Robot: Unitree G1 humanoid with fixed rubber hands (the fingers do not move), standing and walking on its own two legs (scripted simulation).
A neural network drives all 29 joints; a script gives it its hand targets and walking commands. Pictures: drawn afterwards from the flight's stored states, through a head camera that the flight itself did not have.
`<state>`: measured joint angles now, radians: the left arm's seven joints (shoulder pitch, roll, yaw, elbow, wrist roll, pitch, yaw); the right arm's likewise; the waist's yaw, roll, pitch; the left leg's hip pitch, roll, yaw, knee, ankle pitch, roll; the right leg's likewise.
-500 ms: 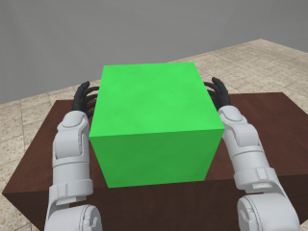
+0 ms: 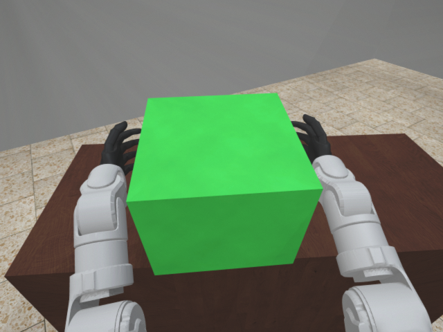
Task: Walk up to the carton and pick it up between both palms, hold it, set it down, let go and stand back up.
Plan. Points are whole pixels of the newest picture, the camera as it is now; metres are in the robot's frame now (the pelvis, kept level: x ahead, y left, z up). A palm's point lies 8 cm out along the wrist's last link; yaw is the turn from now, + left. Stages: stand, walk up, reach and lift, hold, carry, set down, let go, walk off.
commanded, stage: hold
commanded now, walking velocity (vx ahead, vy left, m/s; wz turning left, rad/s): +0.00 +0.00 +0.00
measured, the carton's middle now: (219, 179) +0.38 +0.00 +0.13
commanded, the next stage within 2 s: none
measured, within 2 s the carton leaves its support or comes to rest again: neither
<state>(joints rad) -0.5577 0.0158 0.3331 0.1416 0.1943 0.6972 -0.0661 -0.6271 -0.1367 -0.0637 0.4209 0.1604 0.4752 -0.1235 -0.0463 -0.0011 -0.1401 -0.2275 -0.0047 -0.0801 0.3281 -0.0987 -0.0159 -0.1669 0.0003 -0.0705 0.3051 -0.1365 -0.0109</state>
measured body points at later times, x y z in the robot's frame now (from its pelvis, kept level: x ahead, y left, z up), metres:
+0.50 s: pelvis +0.01 +0.00 +0.00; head -0.03 +0.01 +0.45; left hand +0.38 +0.18 +0.19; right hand +0.39 -0.17 +0.19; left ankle +0.05 +0.13 -0.75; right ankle +0.02 -0.11 -0.75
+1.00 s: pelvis +0.00 +0.00 +0.00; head -0.06 +0.01 +0.45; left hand +0.37 +0.18 +0.20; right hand +0.38 -0.17 +0.19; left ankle +0.05 +0.13 -0.75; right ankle +0.02 -0.11 -0.75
